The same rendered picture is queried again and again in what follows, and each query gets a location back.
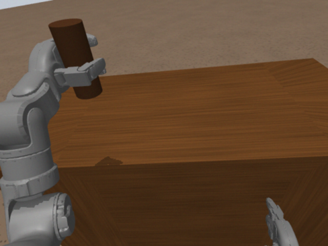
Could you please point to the can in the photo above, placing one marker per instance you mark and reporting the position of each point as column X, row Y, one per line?
column 73, row 46

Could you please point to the left robot hand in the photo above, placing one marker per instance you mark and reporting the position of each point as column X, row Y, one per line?
column 45, row 57

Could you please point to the right robot hand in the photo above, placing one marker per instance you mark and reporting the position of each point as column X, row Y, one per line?
column 279, row 229

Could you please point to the left robot arm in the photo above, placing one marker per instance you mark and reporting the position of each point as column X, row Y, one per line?
column 32, row 219

